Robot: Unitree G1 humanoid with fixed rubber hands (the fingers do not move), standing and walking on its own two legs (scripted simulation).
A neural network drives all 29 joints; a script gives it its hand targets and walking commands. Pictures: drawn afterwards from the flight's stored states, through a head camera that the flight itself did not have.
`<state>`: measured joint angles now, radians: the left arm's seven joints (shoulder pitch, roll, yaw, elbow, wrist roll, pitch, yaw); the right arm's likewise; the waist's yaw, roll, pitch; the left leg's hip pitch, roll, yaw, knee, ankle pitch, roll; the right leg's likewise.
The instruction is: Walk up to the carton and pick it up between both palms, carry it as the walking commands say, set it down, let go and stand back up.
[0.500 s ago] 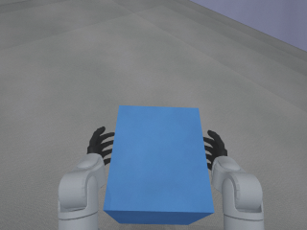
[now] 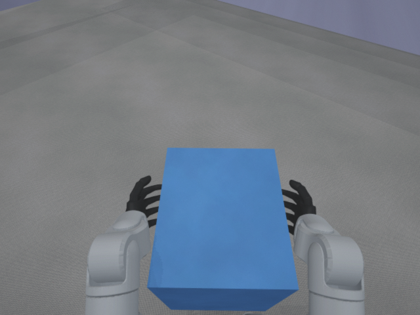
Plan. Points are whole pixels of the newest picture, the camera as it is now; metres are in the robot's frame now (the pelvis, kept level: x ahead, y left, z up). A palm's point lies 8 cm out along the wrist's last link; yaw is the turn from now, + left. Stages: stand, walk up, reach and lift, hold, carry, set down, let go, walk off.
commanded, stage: carry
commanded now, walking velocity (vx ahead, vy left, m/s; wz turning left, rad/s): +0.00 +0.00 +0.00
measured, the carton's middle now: (219, 234) +0.27 -0.02 +0.01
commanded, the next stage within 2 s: none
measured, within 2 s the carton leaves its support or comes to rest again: neither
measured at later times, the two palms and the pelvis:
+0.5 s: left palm (83, 266) +0.20 +0.20 +0.07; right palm (265, 249) +0.21 -0.08 +0.08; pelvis -0.06 +0.04 +0.00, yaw +1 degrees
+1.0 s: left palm (95, 280) +0.20 +0.20 +0.01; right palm (257, 266) +0.21 -0.08 +0.01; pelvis -0.08 +0.05 -0.02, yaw +1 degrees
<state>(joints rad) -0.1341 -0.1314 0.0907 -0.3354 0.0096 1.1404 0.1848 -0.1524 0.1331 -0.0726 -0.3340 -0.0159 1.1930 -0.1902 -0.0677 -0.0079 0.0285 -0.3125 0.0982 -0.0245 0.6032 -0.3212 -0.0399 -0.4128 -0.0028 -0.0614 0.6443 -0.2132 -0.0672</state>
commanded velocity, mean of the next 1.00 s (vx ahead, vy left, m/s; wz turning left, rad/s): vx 0.00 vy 0.00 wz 0.00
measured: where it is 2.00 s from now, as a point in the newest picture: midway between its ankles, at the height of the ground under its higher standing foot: outside the picture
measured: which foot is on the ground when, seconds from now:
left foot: up 0.00-0.08, down 0.10-1.00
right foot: down 0.00-1.00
